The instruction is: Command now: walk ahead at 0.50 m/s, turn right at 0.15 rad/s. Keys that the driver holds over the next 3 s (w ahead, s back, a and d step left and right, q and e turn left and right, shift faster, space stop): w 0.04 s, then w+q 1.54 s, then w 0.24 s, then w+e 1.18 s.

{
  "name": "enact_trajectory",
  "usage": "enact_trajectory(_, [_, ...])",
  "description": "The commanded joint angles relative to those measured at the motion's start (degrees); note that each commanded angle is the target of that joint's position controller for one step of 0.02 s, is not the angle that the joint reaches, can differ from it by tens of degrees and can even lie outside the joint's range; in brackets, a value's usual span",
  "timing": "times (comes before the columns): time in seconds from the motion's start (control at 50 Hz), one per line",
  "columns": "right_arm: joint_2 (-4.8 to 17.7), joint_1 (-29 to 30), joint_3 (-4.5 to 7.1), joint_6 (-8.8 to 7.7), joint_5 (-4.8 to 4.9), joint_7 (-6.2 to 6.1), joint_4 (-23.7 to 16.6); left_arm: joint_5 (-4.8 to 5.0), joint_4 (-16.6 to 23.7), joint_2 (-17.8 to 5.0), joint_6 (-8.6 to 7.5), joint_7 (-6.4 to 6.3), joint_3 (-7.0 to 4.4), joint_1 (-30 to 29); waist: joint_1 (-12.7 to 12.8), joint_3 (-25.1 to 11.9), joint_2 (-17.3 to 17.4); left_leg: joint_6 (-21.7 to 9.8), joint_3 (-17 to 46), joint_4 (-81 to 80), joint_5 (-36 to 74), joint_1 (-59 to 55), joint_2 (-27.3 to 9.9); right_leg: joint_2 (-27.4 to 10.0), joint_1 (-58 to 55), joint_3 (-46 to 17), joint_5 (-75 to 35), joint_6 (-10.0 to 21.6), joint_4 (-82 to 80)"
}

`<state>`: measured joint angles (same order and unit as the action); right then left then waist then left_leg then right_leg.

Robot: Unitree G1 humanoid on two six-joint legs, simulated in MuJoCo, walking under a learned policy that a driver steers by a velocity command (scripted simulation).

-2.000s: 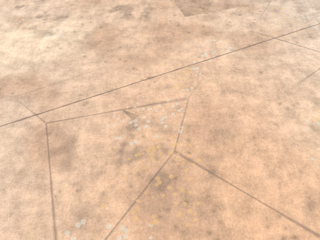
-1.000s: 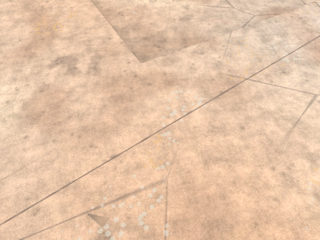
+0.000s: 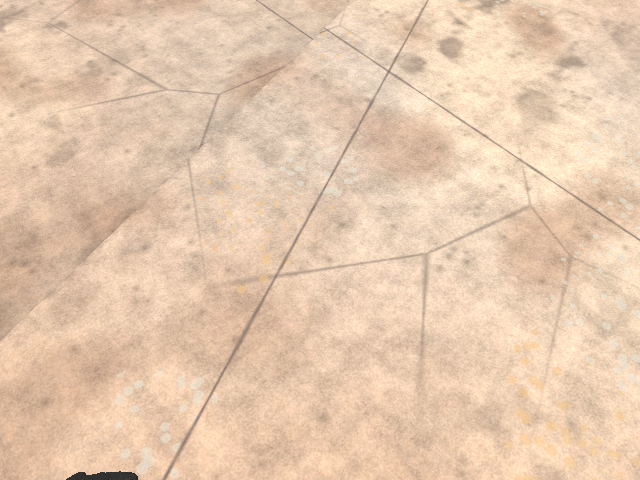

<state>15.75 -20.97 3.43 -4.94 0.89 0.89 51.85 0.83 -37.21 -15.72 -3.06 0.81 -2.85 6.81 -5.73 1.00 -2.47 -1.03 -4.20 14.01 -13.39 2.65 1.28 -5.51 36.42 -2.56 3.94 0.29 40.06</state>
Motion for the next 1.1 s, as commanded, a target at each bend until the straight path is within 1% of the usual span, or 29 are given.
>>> enact_trajectory(0.02, [10.7,0.9,2.04,-0.12,0.65,-0.21,-2.8,0.45,5.5,-2.5,-1.15,0.79,-0.25,-6.4,0.7,1.7,7.1,-9.4,7.9,-4.7,14.6,1.1,-14.8,1.6,-2.9,2.5,-2.6,0.4,-5.7])
enact_trajectory(0.06, [11.2,-0.1,2.10,0.59,1.03,-0.26,-1.9,0.49,6.3,-3.4,-1.36,1.16,-0.54,-7.7,1.2,2.4,7.7,-8.6,9.0,-2.7,17.0,-1.2,-16.4,2.3,-4.4,2.5,0.6,1.7,-8.5])
enact_trajectory(0.08, [11.6,-0.1,2.15,0.99,1.14,-0.35,-1.6,0.42,6.2,-4.3,-1.55,1.25,-0.96,-6.4,2.7,1.9,8.0,-8.1,9.4,-0.6,20.5,-1.8,-16.7,3.1,-7.3,2.8,2.0,2.5,-10.1])
enact_trajectory(0.1, [12.1,1.0,2.14,1.30,1.31,-0.49,-1.6,0.14,5.1,-5.6,-1.73,1.13,-1.76,-2.1,5.9,-0.3,7.9,-7.1,8.4,4.4,27.7,-1.1,-15.6,4.6,-14.5,3.9,1.4,3.5,-12.9])
enact_trajectory(0.12, [11.1,0.9,1.67,1.36,1.16,-0.56,-1.7,-0.29,2.5,-8.2,-1.73,0.69,-3.26,5.9,9.7,-5.4,6.6,-5.6,6.3,13.9,32.6,2.1,-12.8,5.3,-26.8,4.3,0.3,5.0,-13.9])
enact_trajectory(0.14, [7.8,1.7,0.26,0.98,-0.22,-0.52,-3.4,-1.27,0.8,-12.5,-1.50,-0.12,-4.65,16.3,14.1,-13.9,1.7,-3.1,4.0,30.5,20.2,13.2,-9.5,-4.6,-44.0,-5.6,-1.2,8.5,-11.5])
enact_trajectory(0.16, [1.0,-4.2,-1.76,-0.07,-0.53,-0.46,-4.8,-1.90,0.4,-17.0,-0.94,-0.50,-5.25,18.6,10.9,-20.8,-13.3,0.4,3.1,50.4,-16.5,33.9,-0.3,-19.1,-59.3,-30.4,6.7,16.2,-16.9])
enact_trajectory(0.18, [6.9,-2.3,-0.32,-0.75,1.02,-0.33,-3.9,-1.55,0.3,-11.9,-0.99,-0.37,-4.09,19.4,13.1,-20.9,-9.0,0.3,10.5,58.4,-20.0,39.3,-2.0,-18.9,-56.6,-35.8,13.8,16.7,-20.7])
enact_trajectory(0.2, [9.4,1.8,0.60,-0.93,2.09,-0.21,-5.3,-1.07,0.0,-9.4,-1.25,-0.36,-3.11,16.1,12.3,-12.6,-7.1,-0.1,10.2,60.0,-15.5,42.9,-4.5,-16.8,-50.7,-26.7,12.0,14.5,-21.5])
enact_trajectory(0.24, [8.3,5.2,0.87,-0.35,1.01,-0.51,-5.6,-1.10,-0.3,-5.8,-1.77,-0.03,-2.07,9.5,9.0,-5.3,-4.0,0.2,9.2,55.3,-7.2,39.7,-8.1,-12.0,-38.0,-15.0,6.2,12.0,-25.3])
enact_trajectory(0.28, [6.1,3.3,0.92,1.40,1.02,-0.56,-5.0,-1.52,-0.9,-4.3,-2.83,0.16,-1.92,6.3,6.0,-3.1,-4.4,0.7,9.7,53.0,-3.1,34.1,-9.4,-10.2,-30.8,-8.6,1.7,11.2,-29.5])
enact_trajectory(0.34, [4.0,4.9,0.79,2.94,0.77,-0.63,-6.1,-1.71,-2.6,-5.3,-3.88,-0.30,-2.58,5.5,4.7,-0.5,-1.8,1.8,10.4,49.4,1.6,35.6,-9.4,-10.4,-28.2,-1.9,-4.2,11.5,-32.5])
enact_trajectory(0.42, [3.0,10.4,0.51,2.83,0.38,0.39,-8.1,-1.77,-4.5,-7.0,-3.70,-1.19,-3.18,6.6,5.9,1.5,-0.6,1.8,9.3,36.9,13.2,36.8,-8.7,-8.8,-29.8,6.3,-6.4,10.0,-33.5])
enact_trajectory(0.48, [2.2,16.7,-0.10,2.63,0.16,1.48,-10.4,-1.24,-5.9,-8.6,-3.14,-1.70,-3.72,8.9,8.3,3.5,0.6,0.8,5.9,29.0,16.9,36.0,-8.0,-9.5,-32.0,10.2,-6.6,9.2,-33.8])
enact_trajectory(0.56, [2.9,21.7,-0.09,2.72,0.27,2.65,-13.7,-0.03,-8.0,-10.0,-1.59,-1.81,-4.43,11.6,9.5,4.8,0.4,-1.7,3.1,23.6,11.3,37.7,-6.9,-11.6,-40.1,12.7,-11.6,7.9,-29.9])
enact_trajectory(0.62, [5.5,17.6,1.36,3.06,0.39,2.94,-14.4,0.58,-8.0,-12.4,-0.22,-2.20,-5.01,10.4,5.8,0.1,-2.4,-5.0,-1.9,23.2,2.5,28.3,-1.7,-11.6,-42.8,15.0,-37.9,6.0,-18.3])
enact_trajectory(0.64, [7.5,10.7,2.67,3.18,0.61,2.72,-13.0,0.84,-7.8,-12.9,0.32,-2.33,-5.02,9.5,1.7,-3.6,-2.3,-6.7,-3.3,21.3,2.4,19.2,1.0,-10.3,-41.1,16.2,-43.4,4.8,-8.7])
enact_trajectory(0.66, [11.3,1.3,4.77,3.45,0.75,1.84,-10.5,0.80,-7.5,-11.9,0.36,-2.52,-4.48,9.6,-2.9,-8.6,-0.5,-8.9,-1.7,18.1,5.6,3.8,2.7,-7.7,-33.5,17.3,-38.2,2.5,4.9])
enact_trajectory(0.68, [18.0,-3.5,6.58,3.98,0.89,0.55,-9.5,-1.44,-5.3,-6.4,-0.41,-2.43,-2.80,12.4,-1.4,-13.1,11.8,-15.5,21.1,16.9,5.1,-15.2,-10.4,-1.8,-11.7,17.1,-2.1,-1.2,26.0])
enact_trajectory(0.7, [19.3,-1.5,5.99,3.00,0.57,0.94,-11.8,-1.25,-3.3,-3.1,-2.68,-1.81,-1.15,13.1,1.7,-21.7,15.5,-24.6,51.8,6.1,-5.2,-25.1,-20.4,8.3,3.4,3.4,31.3,-2.7,39.4])
enact_trajectory(0.72, [14.2,-1.6,4.50,2.24,0.23,1.40,-11.9,1.09,-2.0,-8.1,-4.32,-1.01,-2.26,5.9,-1.6,-18.5,8.1,-21.1,47.9,2.3,-6.3,-23.8,-19.8,5.1,9.9,-3.1,28.0,-1.3,41.0])
enact_trajectory(0.74, [11.9,0.4,3.90,1.62,0.27,1.39,-11.6,1.84,-1.1,-7.9,-5.15,-0.82,-2.09,3.5,-0.4,-11.4,7.1,-19.0,39.6,2.4,-3.2,-16.6,-17.8,2.8,11.4,-2.3,23.0,0.1,37.4])
enact_trajectory(0.76, [10.0,4.3,3.35,1.38,0.42,1.31,-12.2,0.46,-1.8,-7.6,-5.43,-1.33,-2.14,3.5,2.4,-7.0,3.0,-16.9,33.2,2.5,2.3,-7.8,-15.1,0.3,8.4,-2.2,19.0,0.2,32.2])
enact_trajectory(0.78, [7.9,7.6,2.67,1.31,0.05,1.06,-13.1,-0.81,-2.4,-8.4,-5.03,-1.70,-2.73,4.3,4.7,-4.9,3.8,-15.8,28.5,1.8,8.0,-1.0,-13.2,-1.2,4.0,-2.3,16.4,-0.1,27.8])
enact_trajectory(0.8, [7.3,9.0,2.39,1.29,-0.58,0.81,-14.1,-1.13,-2.6,-8.6,-4.27,-1.61,-2.98,5.3,6.1,-4.3,5.2,-15.7,26.8,0.6,11.5,3.4,-12.0,-1.8,0.5,-2.5,14.7,-0.5,26.1])
enact_trajectory(0.86, [8.9,8.0,2.91,0.89,-0.37,-0.13,-14.1,-1.76,-2.0,-6.4,-2.66,-1.69,-2.57,4.7,6.8,-3.4,4.6,-16.1,22.0,-1.1,19.4,9.1,-10.1,-1.0,-1.5,-1.0,10.5,-2.9,19.1])
enact_trajectory(0.96, [9.9,4.1,3.22,1.55,0.35,-1.56,-13.0,-1.35,0.9,-3.8,-2.82,-1.00,-1.24,-5.8,2.9,-1.1,6.9,-12.1,17.9,-0.2,13.7,11.8,-6.0,2.9,-4.3,-0.3,-6.7,-4.4,-2.2])
enact_trajectory(1.02, [10.2,1.2,3.35,2.11,0.66,-1.81,-12.0,-0.45,2.1,-4.7,-3.52,-0.03,-1.31,-9.9,1.3,-0.5,7.7,-11.4,21.3,1.8,9.1,10.4,-7.3,4.8,-7.1,-0.8,-9.1,-4.0,-8.4])
enact_trajectory(1.1, [9.8,1.0,3.46,2.87,0.51,-2.15,-12.1,-0.14,2.0,-7.5,-4.61,0.73,-2.46,-7.3,3.5,-1.1,9.9,-9.9,28.0,8.8,8.8,5.0,-9.6,5.3,-11.3,-1.9,-0.9,-1.3,-12.5])
